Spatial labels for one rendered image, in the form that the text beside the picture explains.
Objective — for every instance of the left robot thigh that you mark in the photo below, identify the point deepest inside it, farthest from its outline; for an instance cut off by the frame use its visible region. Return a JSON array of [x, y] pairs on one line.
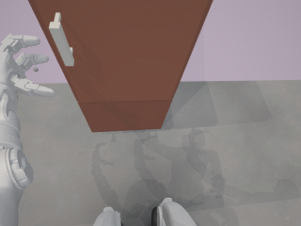
[[108, 218]]

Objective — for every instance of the cupboard door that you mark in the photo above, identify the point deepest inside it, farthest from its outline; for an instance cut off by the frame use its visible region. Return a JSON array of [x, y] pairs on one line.
[[125, 50]]

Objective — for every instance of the handle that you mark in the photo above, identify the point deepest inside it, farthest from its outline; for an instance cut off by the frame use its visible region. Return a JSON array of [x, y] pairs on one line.
[[60, 39]]

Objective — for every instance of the robot left forearm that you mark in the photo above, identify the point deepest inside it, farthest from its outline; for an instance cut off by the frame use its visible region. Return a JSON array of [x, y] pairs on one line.
[[10, 129]]

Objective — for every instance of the left robot upper arm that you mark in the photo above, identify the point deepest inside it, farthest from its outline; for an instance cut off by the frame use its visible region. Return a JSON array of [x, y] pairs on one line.
[[15, 174]]

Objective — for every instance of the right robot shin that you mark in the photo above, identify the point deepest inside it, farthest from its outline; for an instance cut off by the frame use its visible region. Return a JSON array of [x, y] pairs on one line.
[[165, 200]]

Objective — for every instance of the left robot hand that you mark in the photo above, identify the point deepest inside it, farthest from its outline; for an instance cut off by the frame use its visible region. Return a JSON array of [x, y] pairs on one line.
[[10, 46]]

